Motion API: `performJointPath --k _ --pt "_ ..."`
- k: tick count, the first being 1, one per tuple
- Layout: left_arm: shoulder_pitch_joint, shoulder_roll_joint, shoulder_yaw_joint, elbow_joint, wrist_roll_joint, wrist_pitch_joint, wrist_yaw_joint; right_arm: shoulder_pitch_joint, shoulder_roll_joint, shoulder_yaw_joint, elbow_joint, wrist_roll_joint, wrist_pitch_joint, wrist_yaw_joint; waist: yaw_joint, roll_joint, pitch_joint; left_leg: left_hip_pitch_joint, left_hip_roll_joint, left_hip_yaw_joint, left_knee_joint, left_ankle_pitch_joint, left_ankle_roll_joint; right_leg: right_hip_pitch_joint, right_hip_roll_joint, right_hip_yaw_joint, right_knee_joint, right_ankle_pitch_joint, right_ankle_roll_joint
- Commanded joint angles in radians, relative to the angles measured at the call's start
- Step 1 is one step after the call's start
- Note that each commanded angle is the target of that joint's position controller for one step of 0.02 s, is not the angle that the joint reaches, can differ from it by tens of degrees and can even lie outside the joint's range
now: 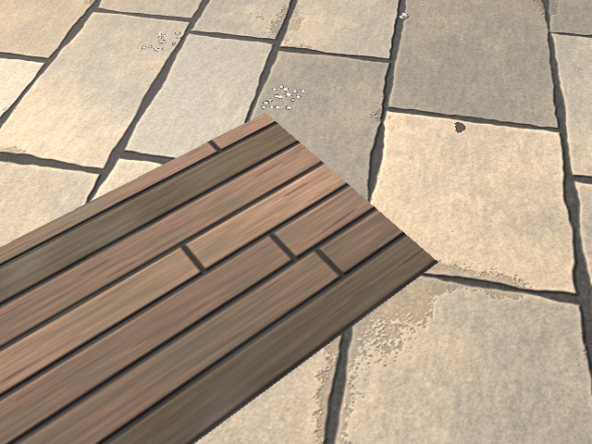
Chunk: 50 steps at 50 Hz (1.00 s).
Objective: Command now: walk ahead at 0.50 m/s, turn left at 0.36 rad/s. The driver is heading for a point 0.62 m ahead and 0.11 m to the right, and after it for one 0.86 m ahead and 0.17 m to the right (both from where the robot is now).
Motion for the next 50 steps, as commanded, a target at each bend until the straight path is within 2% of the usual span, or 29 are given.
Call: performJointPath --k 1,4,8,11,13,14,15,16,17,18,19,20,21,22,25,28,32,37,40,41,42,43,44,45,46,47,48,49,50 --pt "0.026 0.108 0.027 -0.016 -0.009 -0.021 -0.002 -0.001 -0.037 -0.011 -0.079 -0.002 -0.010 0.005 -0.005 -0.127 -0.028 -0.168 0.078 -0.037 -0.073 0.030 -0.008 0.138 -0.285 0.286 -0.247 0.112 -0.189" --pt "0.033 0.152 0.038 0.013 -0.018 -0.019 0.000 -0.084 -0.019 0.005 -0.101 -0.019 -0.020 0.014 0.004 -0.102 -0.012 -0.191 0.097 -0.009 -0.250 0.155 -0.017 0.146 -0.282 0.206 -0.278 0.197 -0.201" --pt "0.077 0.187 0.041 0.046 -0.033 -0.002 0.002 -0.220 -0.008 0.019 -0.124 -0.013 -0.044 0.035 0.056 -0.097 0.005 -0.103 0.072 0.061 -0.497 0.346 -0.012 0.144 -0.240 0.101 -0.273 0.230 -0.162" --pt "0.138 0.212 0.045 0.082 -0.044 0.014 0.002 -0.294 -0.028 0.014 -0.156 -0.005 -0.048 0.045 0.073 -0.112 0.019 -0.089 0.052 0.073 -0.586 0.330 0.008 0.220 -0.281 0.110 -0.249 0.232 -0.146" --pt "0.153 0.223 0.047 0.099 -0.050 0.028 0.005 -0.297 -0.049 0.005 -0.166 -0.007 -0.051 0.048 0.055 -0.123 0.018 -0.044 0.034 0.082 -0.636 0.268 0.035 0.263 -0.305 0.123 -0.200 0.301 -0.129" --pt "0.143 0.231 0.046 0.103 -0.052 0.034 0.008 -0.242 -0.067 -0.007 -0.156 -0.011 -0.053 0.046 0.010 -0.126 -0.010 0.052 0.009 0.100 -0.674 0.259 0.051 0.262 -0.295 0.114 -0.132 0.415 -0.113" --pt "0.140 0.219 0.039 0.106 -0.051 0.038 0.010 -0.119 -0.102 -0.029 -0.118 -0.016 -0.053 0.041 -0.058 -0.113 -0.082 0.239 -0.019 0.121 -0.708 0.276 0.075 0.226 -0.254 0.082 0.013 0.530 -0.089" --pt "0.136 0.178 0.020 0.094 -0.036 0.035 0.012 0.046 -0.160 -0.054 -0.082 -0.025 -0.050 0.028 -0.134 -0.087 -0.197 0.506 0.057 0.049 -0.673 0.302 0.112 0.083 -0.204 0.049 0.236 0.428 -0.050" --pt "0.209 0.067 -0.016 0.055 -0.018 0.021 0.010 0.154 -0.265 -0.075 -0.076 -0.051 -0.042 0.014 -0.125 0.139 -0.354 0.868 0.342 -0.365 -0.705 0.186 0.238 -0.291 -0.061 0.001 0.636 -0.037 0.028" --pt "0.216 0.102 -0.011 0.068 -0.035 0.007 0.010 0.173 -0.215 -0.061 -0.076 -0.043 -0.041 0.017 -0.136 0.195 -0.443 0.866 0.416 -0.630 -0.841 0.082 0.293 -0.406 -0.019 0.154 0.812 -0.410 0.032" --pt "0.154 0.180 0.015 0.055 -0.062 0.006 0.007 0.118 -0.154 -0.041 -0.068 -0.034 -0.043 0.020 -0.129 0.125 -0.283 0.753 0.381 -0.487 -0.859 0.032 0.250 -0.491 -0.072 0.180 0.877 -0.360 0.026" --pt "0.100 0.175 0.015 0.039 -0.062 0.008 0.007 0.060 -0.117 -0.029 -0.066 -0.027 -0.046 0.022 -0.100 0.099 -0.178 0.624 0.337 -0.346 -0.883 0.055 0.219 -0.498 -0.119 0.149 0.851 -0.277 0.021" --pt "0.075 0.164 0.017 0.038 -0.048 0.015 0.011 -0.002 -0.083 -0.019 -0.061 -0.029 -0.051 0.026 -0.066 0.066 -0.112 0.506 0.294 -0.254 -0.920 0.099 0.200 -0.467 -0.149 0.138 0.802 -0.206 0.024" --pt "0.090 0.155 0.022 0.045 -0.041 0.030 0.014 -0.044 -0.056 -0.013 -0.060 -0.033 -0.062 0.029 -0.032 0.087 -0.076 0.417 0.261 -0.175 -0.959 0.163 0.184 -0.410 -0.175 0.147 0.763 -0.148 0.029" --pt "0.121 0.099 0.017 0.058 -0.044 0.066 0.016 -0.084 -0.051 -0.021 -0.034 -0.042 -0.091 0.028 0.012 0.062 -0.042 0.315 0.245 -0.032 -1.038 0.305 0.189 -0.347 -0.182 0.154 0.736 -0.049 0.050" --pt "0.054 0.087 0.017 0.034 -0.038 0.073 0.016 -0.066 -0.066 -0.031 -0.001 -0.048 -0.097 0.014 0.006 0.025 -0.006 0.345 0.236 0.077 -1.056 0.400 0.182 -0.416 -0.175 0.177 0.619 0.077 0.062" --pt "-0.068 0.059 0.003 -0.004 -0.032 0.063 -0.011 -0.038 -0.101 -0.041 0.025 -0.040 -0.087 0.000 -0.036 0.002 0.032 0.383 0.225 0.193 -1.072 0.415 0.157 -0.394 -0.158 0.110 0.379 0.242 0.048" --pt "-0.203 0.058 -0.004 -0.079 -0.033 0.063 -0.041 0.037 -0.139 -0.058 0.070 -0.016 -0.054 -0.006 -0.080 -0.011 0.078 0.550 0.276 0.248 -1.016 0.501 0.141 -0.444 -0.140 0.041 0.237 0.158 -0.002" --pt "-0.164 0.095 0.015 -0.101 -0.033 0.068 -0.051 0.021 -0.178 -0.068 0.071 -0.005 -0.031 -0.014 -0.029 0.035 0.011 0.608 0.278 0.290 -0.848 0.936 0.110 -0.314 -0.061 -0.043 0.220 0.011 -0.057" --pt "-0.078 0.125 0.033 -0.087 -0.036 0.071 -0.049 0.010 -0.189 -0.071 0.067 -0.003 -0.021 -0.018 0.023 0.049 -0.046 0.601 0.267 0.303 -0.717 1.079 0.097 -0.199 -0.017 -0.068 0.219 -0.031 -0.082" --pt "0.072 0.173 0.062 -0.051 -0.039 0.073 -0.039 -0.007 -0.187 -0.067 0.062 0.003 -0.016 -0.022 0.110 0.035 -0.125 0.525 0.232 0.329 -0.514 1.078 0.066 0.021 0.027 -0.073 0.152 0.018 -0.118" --pt "0.230 0.255 0.098 -0.015 -0.039 0.084 -0.018 0.006 -0.153 -0.052 0.047 -0.014 -0.024 -0.026 0.176 -0.051 -0.214 0.286 0.189 0.326 -0.219 0.785 0.018 0.331 -0.053 0.098 0.123 0.046 -0.171" --pt "0.191 0.359 0.108 -0.025 -0.045 0.078 -0.009 0.095 0.002 -0.006 -0.008 -0.051 -0.052 -0.011 0.040 -0.308 -0.278 -0.172 -0.029 0.231 0.130 -0.190 -0.051 0.633 -0.308 0.674 0.035 -0.092 -0.357" --pt "0.222 0.287 0.086 -0.055 -0.036 0.061 -0.014 0.001 -0.071 -0.010 -0.022 -0.013 -0.094 0.004 0.116 -0.195 -0.409 -0.286 -0.050 -0.007 0.238 -0.243 -0.037 0.699 -0.378 0.907 -0.111 -0.202 -0.403" --pt "0.191 0.229 0.070 -0.045 -0.029 0.047 -0.016 -0.095 -0.116 -0.022 -0.053 0.023 -0.114 0.012 0.128 -0.145 -0.267 -0.363 0.001 -0.019 0.211 -0.145 -0.014 0.614 -0.352 0.759 -0.134 -0.135 -0.348" --pt "0.133 0.198 0.061 -0.049 -0.035 0.041 -0.015 -0.109 -0.107 -0.017 -0.054 0.011 -0.125 0.008 0.084 -0.075 -0.175 -0.333 0.046 -0.013 0.120 -0.057 0.000 0.468 -0.305 0.629 -0.128 -0.039 -0.309" --pt "0.064 0.167 0.051 -0.061 -0.033 0.040 -0.013 -0.110 -0.110 -0.022 -0.043 -0.018 -0.126 0.001 0.040 -0.047 -0.119 -0.267 0.076 -0.009 0.032 -0.010 -0.006 0.330 -0.266 0.535 -0.133 0.073 -0.282" --pt "0.025 0.140 0.041 -0.079 -0.021 0.039 -0.008 -0.092 -0.120 -0.030 -0.037 -0.030 -0.116 0.001 0.006 -0.060 -0.100 -0.194 0.095 -0.015 -0.012 0.024 -0.012 0.238 -0.237 0.476 -0.153 0.165 -0.273" --pt "0.011 0.141 0.040 -0.088 -0.016 0.039 -0.005 -0.078 -0.116 -0.032 -0.038 -0.035 -0.104 0.003 -0.013 -0.072 -0.093 -0.155 0.097 -0.012 -0.046 0.040 -0.024 0.184 -0.227 0.456 -0.173 0.214 -0.276"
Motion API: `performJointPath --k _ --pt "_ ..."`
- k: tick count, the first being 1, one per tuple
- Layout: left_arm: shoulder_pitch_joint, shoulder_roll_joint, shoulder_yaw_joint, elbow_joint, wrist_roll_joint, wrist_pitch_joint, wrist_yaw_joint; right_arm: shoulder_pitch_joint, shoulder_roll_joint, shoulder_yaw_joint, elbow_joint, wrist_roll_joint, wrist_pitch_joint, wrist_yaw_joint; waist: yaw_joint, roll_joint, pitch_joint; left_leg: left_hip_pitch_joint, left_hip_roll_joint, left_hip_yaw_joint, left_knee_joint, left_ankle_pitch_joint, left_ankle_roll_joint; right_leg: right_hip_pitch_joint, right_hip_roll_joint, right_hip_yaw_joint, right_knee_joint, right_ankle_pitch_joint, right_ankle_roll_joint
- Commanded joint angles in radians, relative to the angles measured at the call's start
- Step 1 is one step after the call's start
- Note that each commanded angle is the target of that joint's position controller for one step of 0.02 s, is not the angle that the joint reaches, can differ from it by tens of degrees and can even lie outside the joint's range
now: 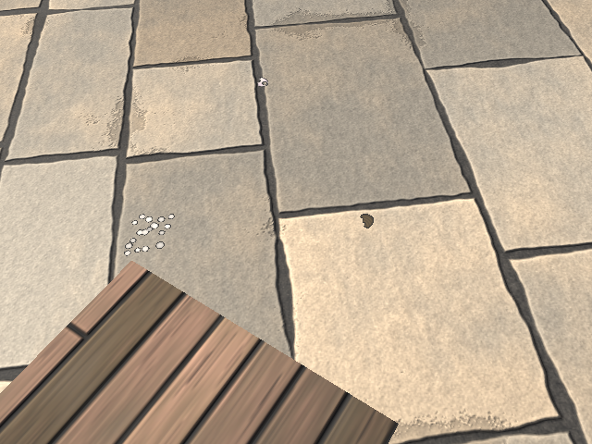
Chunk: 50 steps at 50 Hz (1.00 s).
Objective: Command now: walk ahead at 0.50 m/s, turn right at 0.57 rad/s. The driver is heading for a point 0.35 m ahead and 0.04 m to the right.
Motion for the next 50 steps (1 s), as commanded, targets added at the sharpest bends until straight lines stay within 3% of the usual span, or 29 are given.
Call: performJointPath --k 1,3,7,10,13,15,16,17,18,19,20,21,22,25,27,30,32,33,34,35,36,37,42,50 --pt "-0.016 0.116 0.028 -0.083 0.007 -0.023 0.015 0.011 -0.122 -0.036 -0.080 -0.020 -0.006 -0.001 -0.027 -0.038 -0.116 -0.188 0.057 -0.046 -0.090 0.069 -0.021 0.206 -0.275 0.375 -0.261 0.270 -0.214" --pt "0.005 0.141 0.034 -0.071 0.003 -0.024 0.029 -0.026 -0.092 -0.025 -0.093 -0.025 0.009 -0.003 -0.024 -0.032 -0.087 -0.179 0.045 -0.021 -0.200 0.136 -0.051 0.130 -0.246 0.307 -0.274 0.323 -0.204" --pt "0.056 0.161 0.041 -0.048 -0.007 -0.011 0.047 -0.184 -0.048 -0.003 -0.130 -0.020 0.005 0.007 0.039 -0.077 -0.061 -0.093 -0.020 0.000 -0.527 0.422 -0.068 0.060 -0.166 0.231 -0.252 0.214 -0.131" --pt "0.112 0.164 0.042 -0.026 -0.013 -0.002 0.049 -0.256 -0.069 -0.008 -0.151 -0.001 -0.004 0.021 0.070 -0.093 -0.060 -0.048 -0.052 -0.018 -0.637 0.473 -0.061 0.096 -0.192 0.298 -0.216 0.118 -0.113" --pt "0.123 0.148 0.040 -0.015 -0.008 0.010 0.057 -0.232 -0.109 -0.025 -0.148 -0.010 -0.017 0.031 0.050 -0.122 -0.064 -0.036 -0.059 -0.033 -0.704 0.407 -0.020 0.209 -0.225 0.364 -0.096 0.195 -0.080" --pt "0.093 0.122 0.033 -0.024 -0.004 0.018 0.061 -0.125 -0.122 -0.038 -0.121 -0.029 -0.029 0.027 -0.010 -0.133 -0.117 0.108 -0.068 0.005 -0.775 0.468 0.030 0.237 -0.180 0.345 0.050 0.382 -0.029" --pt "0.090 0.079 0.018 -0.044 0.007 0.015 0.061 -0.040 -0.157 -0.045 -0.116 -0.049 -0.037 0.024 -0.047 -0.097 -0.225 0.309 0.030 -0.058 -0.735 0.676 0.081 0.178 -0.127 0.305 0.220 0.336 0.014" --pt "0.201 0.032 0.000 -0.049 0.017 0.009 0.062 0.057 -0.216 -0.056 -0.110 -0.069 -0.031 0.021 -0.035 0.118 -0.374 0.646 0.263 -0.325 -0.666 0.996 0.226 -0.073 -0.013 0.222 0.540 -0.105 0.089" --pt "0.316 0.065 -0.003 -0.034 0.000 0.004 0.057 0.113 -0.209 -0.060 -0.072 -0.035 -0.009 0.031 -0.016 0.324 -0.490 0.765 0.409 -0.632 -0.721 0.890 0.359 -0.245 0.030 0.197 0.778 -0.522 0.131" --pt "0.274 0.144 0.017 -0.012 -0.013 0.014 0.056 0.074 -0.145 -0.044 -0.092 -0.012 0.004 0.031 -0.037 0.170 -0.403 0.670 0.366 -0.585 -0.764 0.670 0.325 -0.299 -0.026 0.233 0.862 -0.467 0.147" --pt "0.157 0.161 0.022 -0.032 -0.012 0.028 0.060 0.016 -0.102 -0.027 -0.103 -0.015 0.016 0.027 -0.049 0.088 -0.286 0.549 0.310 -0.445 -0.781 0.591 0.279 -0.322 -0.057 0.190 0.863 -0.407 0.155" --pt "0.089 0.146 0.019 -0.045 -0.001 0.042 0.065 -0.040 -0.067 -0.009 -0.101 -0.023 0.023 0.029 -0.036 0.040 -0.200 0.413 0.258 -0.348 -0.807 0.610 0.257 -0.304 -0.087 0.168 0.800 -0.370 0.160" --pt "0.068 0.127 0.019 -0.055 0.008 0.054 0.067 -0.082 -0.045 0.002 -0.095 -0.027 0.025 0.030 -0.005 0.046 -0.158 0.308 0.220 -0.282 -0.830 0.624 0.238 -0.249 -0.125 0.162 0.708 -0.339 0.159" --pt "0.110 0.036 -0.008 -0.039 0.014 0.066 0.069 -0.136 -0.064 -0.002 -0.067 -0.037 0.030 0.030 0.040 0.127 -0.153 0.156 0.135 -0.119 -0.866 0.796 0.227 -0.039 -0.131 0.073 0.421 -0.277 0.176" --pt "0.093 0.027 -0.015 -0.034 0.019 0.062 0.068 -0.123 -0.089 -0.010 -0.047 -0.027 0.036 0.024 0.027 0.130 -0.209 0.184 0.145 -0.099 -0.855 0.846 0.238 0.042 -0.133 0.060 0.282 -0.172 0.175" --pt "0.067 0.049 -0.009 -0.028 0.017 0.073 0.063 -0.121 -0.099 -0.007 -0.026 -0.011 0.054 0.021 0.024 0.110 -0.218 0.176 0.150 -0.101 -0.854 0.588 0.224 0.146 -0.124 0.042 0.114 -0.027 0.156" --pt "0.031 0.052 -0.009 -0.035 0.033 0.079 0.060 -0.113 -0.069 0.008 -0.011 -0.006 0.062 0.024 0.030 0.092 -0.166 0.105 0.103 -0.096 -0.858 0.259 0.160 0.234 -0.121 0.044 -0.036 0.066 0.121" --pt "0.003 0.076 -0.007 -0.055 0.045 0.079 0.063 -0.086 -0.042 0.020 0.002 -0.016 0.061 0.028 0.019 0.054 -0.145 0.060 0.073 -0.089 -0.846 0.114 0.104 0.272 -0.179 0.115 -0.070 0.131 0.094" --pt "-0.026 0.132 0.001 -0.075 0.042 0.081 0.070 -0.039 -0.038 0.024 0.007 -0.034 0.058 0.033 -0.028 -0.047 -0.127 0.029 0.007 -0.041 -0.804 -0.012 0.056 0.272 -0.251 0.181 -0.068 0.174 0.055" --pt "-0.051 0.125 0.003 -0.053 0.036 0.081 0.067 -0.007 -0.021 0.026 0.016 -0.030 0.064 0.030 -0.059 -0.155 -0.120 0.120 -0.040 0.028 -0.791 0.016 0.026 0.139 -0.233 0.175 -0.080 -0.066 0.028" --pt "-0.070 0.076 -0.006 -0.063 0.037 0.076 0.060 -0.044 -0.047 0.023 0.022 -0.031 0.070 0.024 -0.030 -0.127 -0.073 0.151 -0.041 0.032 -0.769 0.062 0.012 0.075 -0.194 0.157 -0.097 -0.157 0.041" --pt "-0.070 0.055 -0.013 -0.057 0.042 0.069 0.058 -0.060 -0.052 0.020 0.022 -0.029 0.074 0.019 -0.024 -0.113 -0.056 0.153 -0.038 0.031 -0.763 0.093 0.015 0.059 -0.181 0.146 -0.095 -0.143 0.060" --pt "-0.039 0.058 -0.013 -0.040 0.029 0.045 0.061 -0.046 -0.051 0.021 0.049 -0.022 0.075 0.011 -0.015 -0.058 -0.093 0.174 -0.020 0.017 -0.739 0.244 0.027 0.133 -0.162 0.119 -0.017 0.123 0.082" --pt "-0.045 0.050 -0.011 -0.013 0.025 0.049 0.063 -0.056 -0.058 0.018 0.101 -0.013 0.090 0.003 -0.018 -0.019 -0.108 0.224 -0.014 0.016 -0.718 0.328 0.020 0.155 -0.149 0.106 -0.001 0.219 0.079"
